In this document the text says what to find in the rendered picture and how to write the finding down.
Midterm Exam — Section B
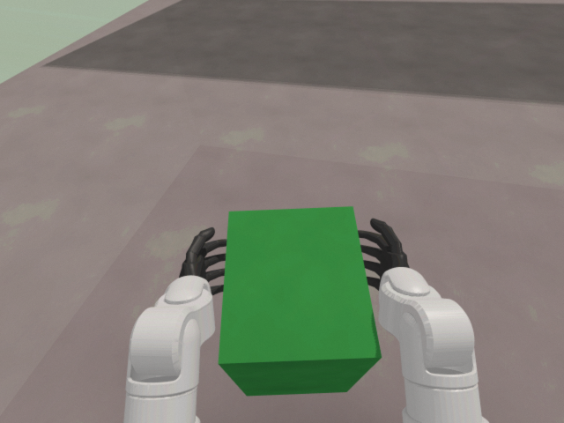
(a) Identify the robot right forearm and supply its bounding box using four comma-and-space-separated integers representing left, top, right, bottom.
378, 267, 489, 423

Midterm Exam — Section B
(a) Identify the carton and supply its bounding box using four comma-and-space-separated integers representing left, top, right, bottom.
219, 206, 382, 396

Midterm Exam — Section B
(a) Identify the robot left forearm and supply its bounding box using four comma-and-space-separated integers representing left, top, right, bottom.
123, 276, 215, 423

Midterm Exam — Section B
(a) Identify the robot left hand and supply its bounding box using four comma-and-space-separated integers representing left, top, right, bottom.
179, 227, 226, 295

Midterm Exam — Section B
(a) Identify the robot right hand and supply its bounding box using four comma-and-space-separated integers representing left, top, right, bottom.
358, 219, 410, 291

